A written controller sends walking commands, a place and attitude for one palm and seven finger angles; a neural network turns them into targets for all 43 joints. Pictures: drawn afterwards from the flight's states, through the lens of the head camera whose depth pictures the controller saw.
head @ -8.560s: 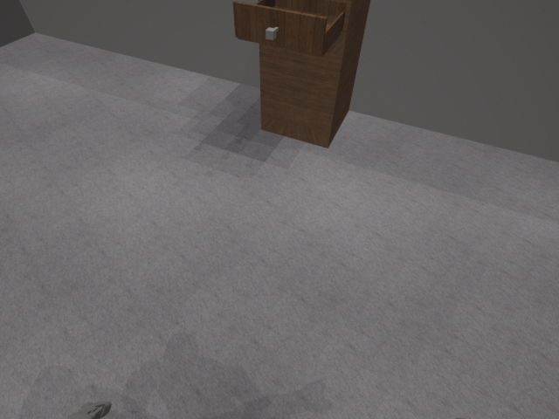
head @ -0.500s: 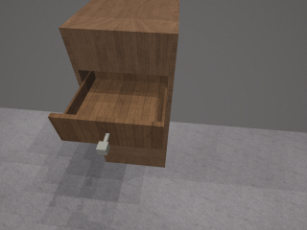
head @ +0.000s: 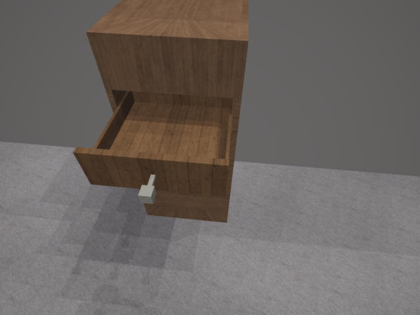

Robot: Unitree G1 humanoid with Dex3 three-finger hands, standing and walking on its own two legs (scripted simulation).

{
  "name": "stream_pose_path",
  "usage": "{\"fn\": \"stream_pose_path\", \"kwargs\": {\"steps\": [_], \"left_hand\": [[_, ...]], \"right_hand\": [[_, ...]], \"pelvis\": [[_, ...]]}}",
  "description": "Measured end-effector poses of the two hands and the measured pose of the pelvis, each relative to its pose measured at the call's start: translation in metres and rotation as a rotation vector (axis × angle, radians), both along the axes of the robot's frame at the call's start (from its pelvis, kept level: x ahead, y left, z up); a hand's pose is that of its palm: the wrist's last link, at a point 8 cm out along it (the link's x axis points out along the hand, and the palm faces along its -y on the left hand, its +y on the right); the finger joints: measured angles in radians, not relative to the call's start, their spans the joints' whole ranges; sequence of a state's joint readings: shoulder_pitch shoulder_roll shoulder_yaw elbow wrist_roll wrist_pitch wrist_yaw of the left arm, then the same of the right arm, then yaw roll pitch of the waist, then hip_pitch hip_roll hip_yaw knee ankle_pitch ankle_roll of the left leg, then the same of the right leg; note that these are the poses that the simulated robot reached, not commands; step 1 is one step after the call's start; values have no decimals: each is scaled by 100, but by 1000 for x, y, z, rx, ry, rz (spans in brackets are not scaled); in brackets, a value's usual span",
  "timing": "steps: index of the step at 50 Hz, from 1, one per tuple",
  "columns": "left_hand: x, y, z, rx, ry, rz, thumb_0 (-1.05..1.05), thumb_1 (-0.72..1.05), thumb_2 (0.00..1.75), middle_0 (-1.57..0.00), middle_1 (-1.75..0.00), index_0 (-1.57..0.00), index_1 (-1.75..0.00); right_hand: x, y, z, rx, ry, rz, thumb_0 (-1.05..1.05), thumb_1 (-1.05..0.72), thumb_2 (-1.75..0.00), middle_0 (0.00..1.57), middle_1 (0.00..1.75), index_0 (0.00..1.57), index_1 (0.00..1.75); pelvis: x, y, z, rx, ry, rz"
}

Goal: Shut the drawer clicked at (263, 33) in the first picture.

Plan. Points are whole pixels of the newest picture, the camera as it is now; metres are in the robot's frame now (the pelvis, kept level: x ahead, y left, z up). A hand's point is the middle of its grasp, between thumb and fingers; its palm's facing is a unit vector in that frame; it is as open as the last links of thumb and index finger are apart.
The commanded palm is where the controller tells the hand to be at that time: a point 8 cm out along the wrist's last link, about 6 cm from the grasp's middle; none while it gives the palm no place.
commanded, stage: shuffle to correct the standing spot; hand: left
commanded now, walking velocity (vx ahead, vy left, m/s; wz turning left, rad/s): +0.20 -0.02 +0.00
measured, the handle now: (149, 188) +0.42 +0.18 -0.05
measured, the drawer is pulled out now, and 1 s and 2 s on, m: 0.28 0.28 0.28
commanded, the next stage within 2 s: come to a stop and stand still in 0.30 s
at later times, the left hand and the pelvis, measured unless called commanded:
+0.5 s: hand out of the picture +0.09 +0.15 -0.18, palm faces +0.01 -0.98 -0.20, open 7.3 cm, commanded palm none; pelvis +0.09 -0.02 -0.02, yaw -1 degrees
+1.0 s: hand out of the picture +0.14 +0.18 -0.17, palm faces -0.02 -0.97 -0.23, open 7.4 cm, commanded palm none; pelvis +0.10 +0.00 +0.00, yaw -2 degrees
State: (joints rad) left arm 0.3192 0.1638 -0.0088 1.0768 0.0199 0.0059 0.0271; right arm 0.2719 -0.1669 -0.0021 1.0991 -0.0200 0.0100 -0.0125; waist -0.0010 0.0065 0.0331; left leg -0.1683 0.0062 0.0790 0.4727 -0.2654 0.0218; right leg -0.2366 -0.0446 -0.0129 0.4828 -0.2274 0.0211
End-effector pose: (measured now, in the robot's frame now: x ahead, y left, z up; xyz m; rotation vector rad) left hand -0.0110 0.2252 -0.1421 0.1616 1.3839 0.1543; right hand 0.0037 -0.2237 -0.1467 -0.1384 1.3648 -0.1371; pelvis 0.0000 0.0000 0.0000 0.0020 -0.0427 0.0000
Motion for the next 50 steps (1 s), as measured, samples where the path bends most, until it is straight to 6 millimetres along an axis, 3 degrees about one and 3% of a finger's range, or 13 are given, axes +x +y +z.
{"fn": "stream_pose_path", "kwargs": {"steps": [8, 14, 19, 24, 28, 32, 38, 45, 50], "left_hand": [[-14, -8, 1, -14, 77, 26, 1, 91, 90, -20, -30, -20, -30], [-3, -16, -4, -30, 105, 51, 1, 91, 90, -20, -30, -20, -30], [26, -20, -10, -43, 105, 38, 1, 91, 90, -20, -30, -20, -30], [84, -26, -11, -19, 31, -6, 1, 91, 90, -20, -30, -20, -30], [113, -23, -4, 23, -43, 19, 3, 94, 90, -20, -30, -20, -30], [124, -18, 0, 34, -35, 17, 2, 94, 90, -20, -30, -20, -30], [138, -3, -8, 24, -18, 10, 2, 93, 90, -20, -30, -20, -30], [148, 2, -1, 30, -61, -20, 1, 91, 90, -20, -30, -20, -30], [147, 2, 2, 24, -68, -45, 1, 92, 90, -20, -30, -20, -30]], "right_hand": [[-27, 1, -6, 14, 103, -45, 0, -91, -90, 20, 30, 20, 30], [-20, 3, -10, 15, 134, -56, 0, -91, -90, 20, 30, 20, 30], [2, 9, -12, 16, 107, -70, 0, -91, -90, 20, 30, 20, 30], [18, 11, -21, 46, 115, -86, 0, -91, -90, 20, 30, 20, 30], [43, 8, -22, 57, 147, -65, 0, -91, -90, 20, 30, 20, 30], [86, 3, -17, 37, 92, -44, 1, -92, -90, 20, 30, 20, 30], [125, -12, -11, -32, 0, -31, 2, -94, -90, 20, 30, 20, 30], [153, -13, -2, -34, -83, -6, 1, -92, -90, 20, 30, 20, 30], [159, -6, 3, -10, -127, -11, 0, -91, -90, 20, 30, 20, 30]], "pelvis": [[16, -2, -2, -5, 18, -11], [38, -3, -8, -2, 28, -11], [60, -3, -12, 6, 32, -27], [83, -14, -15, 9, 26, -33], [96, -18, -12, -7, 23, 0], [102, -15, -7, 2, 23, 1], [107, -3, -10, 12, 17, -21], [102, -2, -5, 7, 29, -32], [98, -2, -2, 8, 26, -39]]}}
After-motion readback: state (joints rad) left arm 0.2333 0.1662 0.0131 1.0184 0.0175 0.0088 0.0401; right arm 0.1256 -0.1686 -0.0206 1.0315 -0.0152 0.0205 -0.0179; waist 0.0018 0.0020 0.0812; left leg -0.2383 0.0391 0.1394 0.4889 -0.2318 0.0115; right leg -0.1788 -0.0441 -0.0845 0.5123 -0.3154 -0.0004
